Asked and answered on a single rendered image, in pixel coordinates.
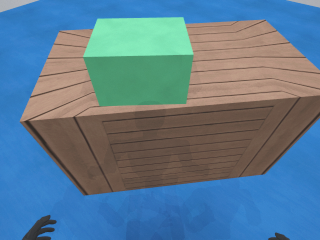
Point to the carton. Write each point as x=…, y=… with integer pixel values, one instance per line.
x=139, y=61

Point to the pedestal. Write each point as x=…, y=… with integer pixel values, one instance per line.
x=252, y=95

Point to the left robot hand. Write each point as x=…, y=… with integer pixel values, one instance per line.
x=37, y=229

